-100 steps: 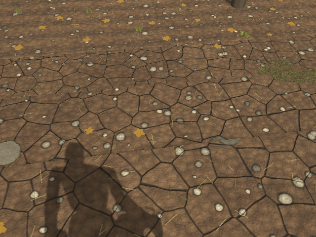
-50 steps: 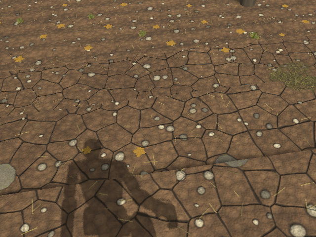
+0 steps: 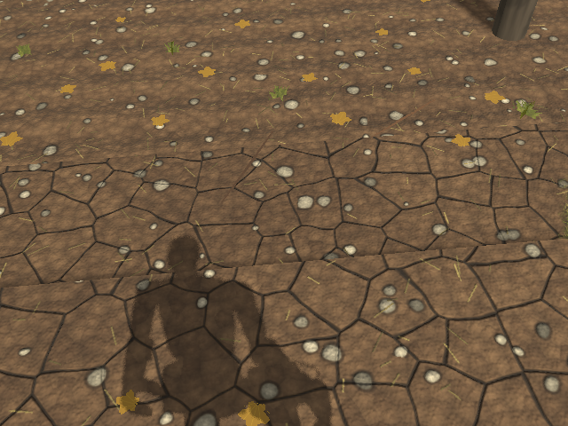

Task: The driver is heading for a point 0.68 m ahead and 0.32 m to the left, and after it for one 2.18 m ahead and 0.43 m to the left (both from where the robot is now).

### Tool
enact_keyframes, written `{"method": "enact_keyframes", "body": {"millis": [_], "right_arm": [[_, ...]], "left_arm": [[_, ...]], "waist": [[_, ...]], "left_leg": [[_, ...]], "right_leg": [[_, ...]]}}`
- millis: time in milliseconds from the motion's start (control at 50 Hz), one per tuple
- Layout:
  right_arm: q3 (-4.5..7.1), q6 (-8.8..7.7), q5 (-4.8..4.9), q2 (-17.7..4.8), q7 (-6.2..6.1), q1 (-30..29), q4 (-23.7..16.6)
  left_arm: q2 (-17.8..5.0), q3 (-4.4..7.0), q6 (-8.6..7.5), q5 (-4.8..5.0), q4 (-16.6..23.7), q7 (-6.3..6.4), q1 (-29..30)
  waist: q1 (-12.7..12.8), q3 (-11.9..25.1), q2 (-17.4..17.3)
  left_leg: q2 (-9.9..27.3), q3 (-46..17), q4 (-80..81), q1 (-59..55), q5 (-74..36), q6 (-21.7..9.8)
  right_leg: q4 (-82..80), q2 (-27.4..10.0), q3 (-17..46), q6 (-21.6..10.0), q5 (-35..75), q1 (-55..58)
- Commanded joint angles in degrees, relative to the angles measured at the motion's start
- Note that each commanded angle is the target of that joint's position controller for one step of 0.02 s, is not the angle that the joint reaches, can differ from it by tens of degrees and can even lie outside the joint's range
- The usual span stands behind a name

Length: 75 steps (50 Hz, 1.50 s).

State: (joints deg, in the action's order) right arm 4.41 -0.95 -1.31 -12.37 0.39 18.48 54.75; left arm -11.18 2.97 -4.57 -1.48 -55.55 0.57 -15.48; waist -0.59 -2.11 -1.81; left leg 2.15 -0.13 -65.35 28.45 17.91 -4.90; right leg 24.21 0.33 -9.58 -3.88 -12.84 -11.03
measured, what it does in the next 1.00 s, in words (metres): goes down, turning left: left foot, then right foot 0.16 m lower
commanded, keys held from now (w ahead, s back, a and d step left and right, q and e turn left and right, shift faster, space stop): w+q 1.00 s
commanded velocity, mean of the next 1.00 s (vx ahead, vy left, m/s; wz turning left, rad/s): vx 0.50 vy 0.00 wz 0.55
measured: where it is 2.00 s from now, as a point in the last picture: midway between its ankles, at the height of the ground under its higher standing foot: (190, 315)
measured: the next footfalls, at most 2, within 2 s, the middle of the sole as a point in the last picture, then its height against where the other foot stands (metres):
left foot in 0.28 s outside the picture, level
right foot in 0.92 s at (275, 378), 0.16 m lower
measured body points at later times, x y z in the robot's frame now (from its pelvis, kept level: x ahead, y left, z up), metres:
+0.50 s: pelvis +0.22 +0.07 +0.00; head +0.23 +0.09 +0.45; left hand +0.27 +0.35 -0.13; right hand +0.32 -0.19 -0.13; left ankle +0.17 +0.10 -0.74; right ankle +0.29 -0.09 -0.67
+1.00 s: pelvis +0.55 +0.11 -0.17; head +0.58 +0.11 +0.28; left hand +0.56 +0.41 -0.27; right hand +0.67 -0.15 -0.31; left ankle +0.29 +0.12 -0.65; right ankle +0.66 +0.06 -0.90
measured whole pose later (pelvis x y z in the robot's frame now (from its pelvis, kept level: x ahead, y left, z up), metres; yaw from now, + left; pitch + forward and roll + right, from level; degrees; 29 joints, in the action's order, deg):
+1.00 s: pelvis +0.55 +0.11 -0.17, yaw +34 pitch +2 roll +0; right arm 3.5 -1.6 0.6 -17.2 -3.5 25.5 52.6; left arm -12.6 3.3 -4.8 -2.0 -46.1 -1.4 -6.7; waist -4.9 -0.8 -3.0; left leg -6.9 -9.2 -100.6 19.5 39.0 -4.9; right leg 30.4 1.8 -0.1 -2.0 -10.8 -22.6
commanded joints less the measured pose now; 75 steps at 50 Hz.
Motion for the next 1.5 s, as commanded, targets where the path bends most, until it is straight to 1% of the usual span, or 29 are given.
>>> {"method": "enact_keyframes", "body": {"millis": [20,100,180,240,280,300,320,340,380,440,500,800,880,900,920,940,960,1000,1020,1080,1120,1200,1280,1360,1380,1400,1420,1440,1500], "right_arm": [[0.57,1.44,-0.18,-0.8,0.23,1.7,-2.7],[-0.48,0.71,-0.06,0.6,1.52,-10.2,-8.0],[-0.39,1.4,-0.58,-2.3,1.75,-11.7,-9.6],[0.98,1.7,-1.55,-5.8,1.6,-1.8,-6.7],[1.88,0.42,-0.63,-6.0,1.08,4.3,-5.0],[3.35,-0.35,-0.97,-12.5,0.62,7.3,-3.7],[3.88,-0.59,0.87,-16.1,0.89,5.4,-6.1],[3.36,-0.35,1.3,-13.8,0.63,4.9,-6.0],[2.22,-0.53,1.1,-10.4,0.12,0.6,-6.5],[1.42,-1.35,1.19,-9.3,-0.83,0.5,-6.8],[1.16,-2.71,0.48,-10.3,-0.52,3.7,-6.0],[0.09,-2.49,-1.29,-10.7,-4.09,14.6,-4.6],[0.04,-2.13,-1.06,-9.8,-4.22,11.8,-4.0],[0.6,-1.98,0.26,-11.3,-3.74,10.4,-3.9],[0.61,-1.93,1.33,-8.4,-2.93,8.9,-4.4],[-0.32,-2.09,4.24,-4.5,-3.36,18.4,-5.2],[-0.54,-2.14,5.15,-6.9,-4.52,23.4,-5.0],[-0.65,-0.68,-0.08,-9.7,-3.67,11.9,-6.7],[-0.12,-0.51,-2.2,-10.8,-2.44,3.7,-8.4],[-0.9,1.08,-1.32,-5.6,0.83,-2.6,-10.4],[-1.64,0.74,-1.33,-3.4,1.62,-1.4,-9.0],[-3.28,-0.58,-1.3,-2.4,2.43,-13.5,-10.8],[-4.01,-0.92,-0.31,-3.2,1.85,-22.6,-13.1],[-3.24,-2.8,-0.48,-5.1,0.5,-14.8,-10.8],[-2.17,-3.66,-1.41,-8.0,-0.32,-6.7,-8.7],[-0.85,-4.04,-2.44,-13.3,-1.23,3.3,-7.9],[0.27,-2.64,-1.31,-16.0,-1.54,2.3,-7.3],[-0.62,-2.07,-0.17,-10.7,-1.32,0.0,-8.1],[-1.77,-3.07,-0.08,-4.7,-1.27,-6.4,-8.4]], "left_arm": [[-5.1,1.09,-1.76,0.47,1.3,0.39,-3.9],[-5.4,0.81,-1.99,1.37,1.6,0.82,-2.0],[-8.4,1.71,-1.16,0.48,0.7,1.03,-4.9],[-10.4,2.38,-0.46,-0.16,2.9,1.37,-0.7],[-11.6,2.75,1.84,0.28,1.5,1.26,-5.2],[-7.7,2.18,2.54,-0.45,3.1,1.01,-7.1],[-5.6,1.97,1.98,-0.37,7.0,-0.59,-6.5],[-9.8,2.66,1.26,-0.88,7.9,-0.93,0.4],[-10.1,3.24,0.59,0.71,7.0,-0.8,0.7],[-7.4,2.56,3.59,-1.71,6.9,-1.05,1.4],[-7.6,2.67,4.6,-1.16,8.2,-1.64,4.0],[-8.3,1.33,0.98,-0.3,19.5,-3.63,25.4],[-8.9,2.2,-0.47,1.49,12.6,-1.27,5.0],[-10.8,3.18,-0.09,0.86,9.0,-0.68,-5.7],[-12.9,4.05,0.56,0.41,6.8,-0.77,-12.2],[-14.4,3.02,-0.24,-2.41,7.1,-1.84,-15.1],[-14.2,3.4,-0.4,-0.89,7.7,-2.63,-15.0],[-10.6,3.16,-0.93,-0.79,11.2,-1.12,-4.3],[-8.4,2.19,-1.55,-0.96,11.1,-0.29,-2.4],[-8.8,1.25,-2.96,-0.42,6.2,-0.66,-3.1],[-7.3,0.75,-2.92,-0.01,4.5,-1.27,-5.3],[-6.3,0.41,-1.03,1.7,4.5,-1.81,-6.7],[-9.3,0.9,0.3,0.99,2.5,-1.47,-14.1],[-10.3,1.15,1.51,0.67,2.2,-1.03,-15.2],[-9.4,1.0,1.35,1.39,2.9,-1.11,-14.2],[-6.6,0.37,0.82,2.08,6.2,-1.11,-12.6],[-4.1,0.12,1.44,2.56,7.2,-0.86,-16.7],[-9.2,1.52,2.58,0.94,6.2,-0.43,-13.4],[-6.6,1.88,3.61,0.06,7.2,-1.63,-8.8]], "waist": [[-1.2,-1.0,5.8],[-0.6,-3.7,7.7],[0.3,-1.4,7.8],[-4.2,3.5,7.3],[-6.7,6.2,2.7],[-5.1,8.6,-8.5],[-2.9,11.5,-15.4],[-4.1,4.8,-4.4],[-0.5,-0.4,0.8],[0.7,1.2,1.4],[0.1,0.5,1.0],[-8.4,-4.0,-2.1],[-0.1,2.9,1.8],[5.9,6.1,4.5],[8.2,9.4,9.3],[2.6,15.9,14.1],[1.7,24.0,18.2],[2.1,17.3,11.7],[2.8,11.1,5.7],[-1.6,-1.6,7.5],[-2.3,0.9,11.7],[-0.3,1.9,7.4],[3.2,-0.4,5.5],[-0.2,2.0,6.1],[-3.5,6.7,3.5],[-7.3,15.1,-4.4],[-4.3,16.5,-12.5],[-4.4,9.2,-3.4],[-0.1,-1.4,-3.7]], "left_leg": [[2.6,-1.4,1.7,7.0,-6.0,0.6],[0.6,3.2,22.3,-0.3,-19.7,0.7],[-0.5,6.2,23.1,-3.2,-12.5,-0.8],[-1.8,5.8,20.1,-9.5,-5.1,-5.4],[-7.2,6.4,35.1,-20.6,2.1,-7.8],[6.3,-12.8,38.4,-32.0,-5.3,-11.2],[15.5,-43.6,48.2,-42.7,-8.2,-21.9],[15.6,-37.1,49.5,-37.9,-10.0,-20.3],[12.2,-24.8,47.7,-26.5,-21.8,-16.3],[7.7,-18.5,49.7,-21.0,-28.0,-13.8],[6.0,-16.6,50.3,-21.8,-29.8,-13.0],[0.7,-28.0,29.1,-25.6,-11.7,-9.2],[-6.8,-22.3,5.1,-23.1,-13.5,-5.0],[-8.3,-17.9,-9.7,-17.1,-12.2,-3.8],[-13.5,-13.3,-27.7,-3.0,18.6,-2.0],[-13.2,-11.9,-43.9,10.2,32.2,-0.6],[-9.7,-10.0,-49.9,19.8,26.6,0.6],[-4.0,-4.1,-44.3,24.1,11.1,1.2],[-2.5,-5.9,-39.7,21.8,4.8,0.6],[-0.7,-7.8,-9.4,10.4,-3.7,2.2],[-2.1,-7.0,-1.0,6.9,-9.0,2.3],[-0.7,0.8,18.9,1.0,-15.9,2.0],[-2.0,2.4,28.7,1.2,-12.0,2.6],[-4.6,2.3,40.4,-14.7,-8.0,1.2],[-0.1,-2.7,41.4,-28.1,-9.5,-0.8],[15.1,-17.3,42.4,-42.2,-7.3,-4.1],[24.3,-32.5,47.8,-45.5,-1.3,-9.5],[21.7,-29.9,48.9,-39.2,4.4,-9.2],[14.5,-13.2,54.4,-24.5,-7.3,-5.2]], "right_leg": [[-12.7,-16.2,9.8,-4.5,18.9,3.2],[-14.0,-11.0,-0.7,-2.3,20.2,-4.1],[-9.0,-14.8,-2.3,-3.6,27.5,2.9],[4.8,-17.6,-3.5,-2.8,49.7,8.6],[25.8,-14.9,-5.0,-1.3,41.9,7.0],[44.3,-10.0,-4.6,0.9,5.4,-8.1],[56.7,2.4,4.2,4.2,-21.3,-30.4],[53.7,-2.6,11.0,4.0,-16.8,-35.7],[44.6,-6.2,11.9,4.2,-10.2,-29.1],[38.9,-6.0,10.6,6.0,-7.1,-21.2],[35.9,-5.5,10.2,5.5,2.3,-24.3],[6.9,-2.2,14.8,4.2,27.8,-30.7],[-10.3,-4.1,15.0,4.6,42.8,-1.0],[-12.7,-5.4,13.8,4.7,48.0,12.5],[-6.9,-10.3,18.1,3.3,47.3,26.6],[16.7,-19.8,21.1,3.4,82.3,41.3],[20.1,-26.9,31.6,-2.2,81.3,48.8],[0.2,-26.1,39.0,-10.2,11.6,26.3],[-3.2,-24.3,37.7,-9.1,8.8,14.4],[-10.3,-16.1,25.3,-6.1,17.1,-8.9],[-10.7,-14.2,23.0,-7.4,24.1,-7.7],[-11.8,-11.0,17.0,-6.2,29.1,-4.3],[-10.5,-11.9,20.0,-6.3,26.1,4.4],[-0.7,-10.8,21.1,-5.4,29.1,6.0],[9.2,-7.9,18.4,-3.9,26.2,-0.2],[25.4,-3.5,14.0,-2.5,6.3,-10.9],[37.9,2.1,9.3,-1.6,-20.5,-25.3],[42.4,-1.0,12.1,-1.7,-18.6,-29.3],[39.0,-4.7,13.0,-0.5,-9.1,-26.1]]}}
